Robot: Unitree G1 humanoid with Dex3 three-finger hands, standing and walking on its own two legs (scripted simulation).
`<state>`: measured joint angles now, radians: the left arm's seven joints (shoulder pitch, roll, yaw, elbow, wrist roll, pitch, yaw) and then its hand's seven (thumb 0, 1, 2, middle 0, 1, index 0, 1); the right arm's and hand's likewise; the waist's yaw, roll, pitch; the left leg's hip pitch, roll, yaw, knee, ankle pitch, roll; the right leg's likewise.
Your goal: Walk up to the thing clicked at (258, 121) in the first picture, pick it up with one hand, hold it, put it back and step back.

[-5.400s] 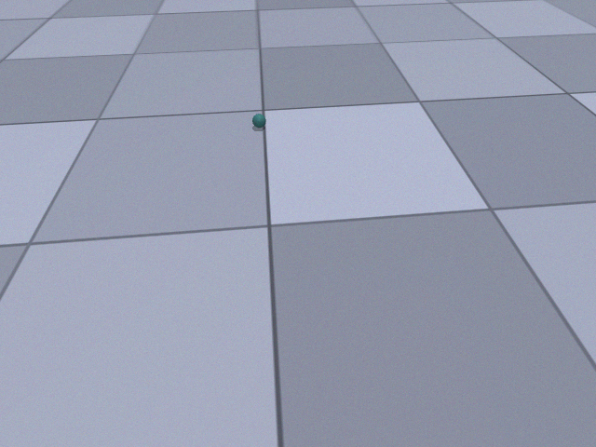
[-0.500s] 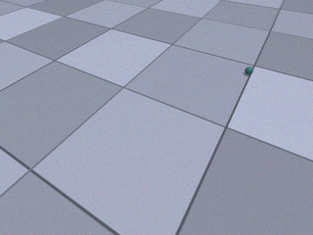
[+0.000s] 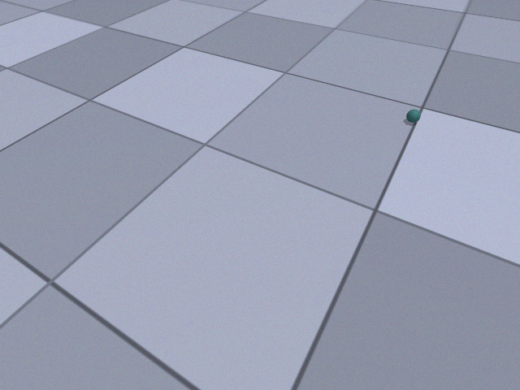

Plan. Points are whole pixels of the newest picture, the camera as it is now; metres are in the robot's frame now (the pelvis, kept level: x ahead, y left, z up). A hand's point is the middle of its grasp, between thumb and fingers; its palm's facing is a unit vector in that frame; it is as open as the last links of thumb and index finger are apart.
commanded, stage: stand
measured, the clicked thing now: (413, 115) +1.89 -0.97 -0.74
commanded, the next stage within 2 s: walk up in 0.54 s
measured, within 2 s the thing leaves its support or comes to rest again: neither
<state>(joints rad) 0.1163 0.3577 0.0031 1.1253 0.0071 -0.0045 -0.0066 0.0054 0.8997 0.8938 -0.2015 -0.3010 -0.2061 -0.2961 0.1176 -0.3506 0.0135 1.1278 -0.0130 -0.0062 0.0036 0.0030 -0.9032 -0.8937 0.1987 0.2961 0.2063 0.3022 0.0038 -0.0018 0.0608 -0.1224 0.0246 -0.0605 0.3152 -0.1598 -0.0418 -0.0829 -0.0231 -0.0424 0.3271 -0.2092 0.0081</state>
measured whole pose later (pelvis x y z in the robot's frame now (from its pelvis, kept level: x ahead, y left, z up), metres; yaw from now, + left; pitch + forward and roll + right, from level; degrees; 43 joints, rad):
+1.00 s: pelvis -0.02 +0.03 -0.01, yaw -13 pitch -2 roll -1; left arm 0.19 0.42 0.06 0.92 0.01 0.03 -0.02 0.01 0.90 0.89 -0.20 -0.30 -0.20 -0.30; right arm 0.15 -0.38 -0.07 0.90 -0.05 0.01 0.02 0.00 -0.90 -0.89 0.20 0.30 0.21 0.30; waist -0.01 -0.02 0.17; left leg -0.22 0.09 0.13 0.54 -0.28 0.00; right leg -0.32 -0.01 0.01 0.78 -0.45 -0.01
